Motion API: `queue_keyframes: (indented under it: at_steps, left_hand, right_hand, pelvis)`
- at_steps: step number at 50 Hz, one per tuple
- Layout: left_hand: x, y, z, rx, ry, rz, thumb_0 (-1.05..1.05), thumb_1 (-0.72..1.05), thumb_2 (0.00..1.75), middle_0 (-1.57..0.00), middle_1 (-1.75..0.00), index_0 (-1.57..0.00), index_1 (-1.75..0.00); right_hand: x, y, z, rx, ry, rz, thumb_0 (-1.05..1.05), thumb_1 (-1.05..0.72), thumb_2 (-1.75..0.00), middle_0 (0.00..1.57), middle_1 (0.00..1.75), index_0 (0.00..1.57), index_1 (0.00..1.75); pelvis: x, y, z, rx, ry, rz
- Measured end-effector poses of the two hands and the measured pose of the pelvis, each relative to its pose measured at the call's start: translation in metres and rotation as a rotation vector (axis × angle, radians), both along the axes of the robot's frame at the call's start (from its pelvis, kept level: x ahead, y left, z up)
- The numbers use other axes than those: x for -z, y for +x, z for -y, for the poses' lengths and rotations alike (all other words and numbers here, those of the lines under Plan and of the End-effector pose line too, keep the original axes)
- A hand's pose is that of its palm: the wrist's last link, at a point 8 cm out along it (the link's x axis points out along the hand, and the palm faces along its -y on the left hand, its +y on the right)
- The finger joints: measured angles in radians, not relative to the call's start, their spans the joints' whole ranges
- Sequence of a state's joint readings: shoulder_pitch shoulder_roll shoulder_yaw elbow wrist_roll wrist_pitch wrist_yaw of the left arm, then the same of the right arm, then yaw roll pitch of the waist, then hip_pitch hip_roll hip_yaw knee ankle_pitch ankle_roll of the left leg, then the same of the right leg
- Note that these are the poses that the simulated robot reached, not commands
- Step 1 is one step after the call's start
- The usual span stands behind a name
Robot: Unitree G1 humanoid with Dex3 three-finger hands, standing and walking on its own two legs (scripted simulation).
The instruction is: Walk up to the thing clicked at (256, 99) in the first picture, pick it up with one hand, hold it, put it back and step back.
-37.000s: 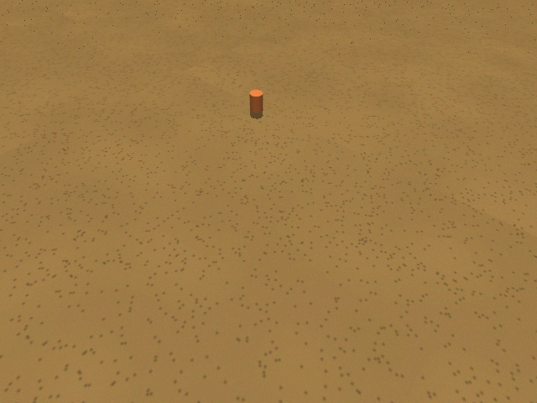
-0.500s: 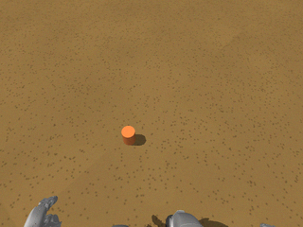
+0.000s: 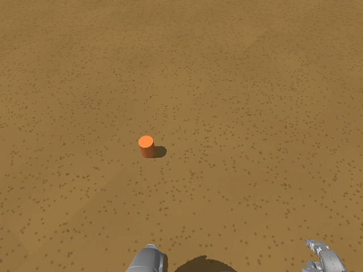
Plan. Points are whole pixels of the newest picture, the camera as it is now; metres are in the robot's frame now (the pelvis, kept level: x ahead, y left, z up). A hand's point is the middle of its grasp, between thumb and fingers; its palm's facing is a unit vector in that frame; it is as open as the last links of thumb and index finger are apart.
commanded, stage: step back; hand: left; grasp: from above
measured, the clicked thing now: (147, 147) +0.86 +0.24 -0.69
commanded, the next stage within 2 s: stand in 1.64 s
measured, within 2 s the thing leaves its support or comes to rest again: neither
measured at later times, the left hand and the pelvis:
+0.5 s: hand out of the picture -0.05 +0.26 -0.14, palm faces +0.08 -0.94 -0.33, open 7.4 cm; pelvis -0.16 +0.00 +0.02, yaw +5 degrees
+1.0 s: hand out of the picture -0.22 +0.26 -0.13, palm faces +0.07 -0.91 -0.40, open 7.4 cm; pelvis -0.25 -0.02 +0.01, yaw +3 degrees
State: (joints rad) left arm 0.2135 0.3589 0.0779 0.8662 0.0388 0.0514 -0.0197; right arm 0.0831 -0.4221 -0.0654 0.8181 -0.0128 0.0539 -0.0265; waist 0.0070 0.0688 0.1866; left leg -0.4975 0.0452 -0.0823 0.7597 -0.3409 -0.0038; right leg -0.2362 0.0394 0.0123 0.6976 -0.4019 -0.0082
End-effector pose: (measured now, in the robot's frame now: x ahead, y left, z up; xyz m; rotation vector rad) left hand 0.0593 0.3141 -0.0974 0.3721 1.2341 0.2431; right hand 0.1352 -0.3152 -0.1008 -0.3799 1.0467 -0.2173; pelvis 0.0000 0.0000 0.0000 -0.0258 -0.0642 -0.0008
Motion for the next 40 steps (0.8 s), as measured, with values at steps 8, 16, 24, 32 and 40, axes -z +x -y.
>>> queue_keyframes:
  at_steps: [8, 16, 24, 32, 40]
  left_hand:
    - [-0.029, -0.038, 0.011, -0.012, 0.038, 0.043, 0.00, 0.90, 0.90, -0.20, -0.30, -0.21, -0.30]
    - [-0.009, -0.051, 0.001, -0.013, 0.021, 0.206, 0.00, 0.90, 0.90, -0.20, -0.30, -0.20, -0.30]
    - [0.002, -0.117, 0.012, -0.051, -0.074, 0.153, 0.00, 0.90, 0.90, -0.20, -0.30, -0.20, -0.30]
    - [0.009, -0.210, 0.016, -0.030, -0.049, 0.034, 0.00, 0.90, 0.90, -0.20, -0.30, -0.20, -0.30]
    - [-0.006, -0.292, 0.035, -0.058, -0.003, -0.044, 0.00, 0.90, 0.90, -0.20, -0.30, -0.20, -0.30]
  right_hand:
    - [0.003, -0.094, 0.012, 0.022, 0.018, -0.141, 0.01, -0.91, -0.89, 0.20, 0.30, 0.20, 0.30]
    - [0.010, -0.166, -0.001, -0.039, -0.022, -0.248, 0.01, -0.91, -0.89, 0.20, 0.30, 0.20, 0.30]
    - [-0.022, -0.202, -0.011, -0.057, -0.044, -0.164, 0.01, -0.90, -0.89, 0.21, 0.30, 0.21, 0.30]
    - [-0.035, -0.208, 0.006, -0.070, -0.042, -0.007, 0.01, -0.90, -0.89, 0.21, 0.30, 0.21, 0.30]
    - [-0.013, -0.264, 0.030, 0.004, 0.030, -0.032, 0.01, -0.91, -0.89, 0.20, 0.30, 0.20, 0.30]
  pelvis:
    - [-0.017, -0.042, 0.010, -0.018, 0.063, -0.044]
    - [-0.001, -0.104, 0.006, -0.112, 0.025, -0.035]
    - [-0.015, -0.158, 0.004, -0.091, -0.002, -0.013]
    - [-0.014, -0.209, 0.018, -0.018, 0.012, -0.033]
    - [-0.014, -0.239, 0.035, 0.022, 0.024, -0.008]
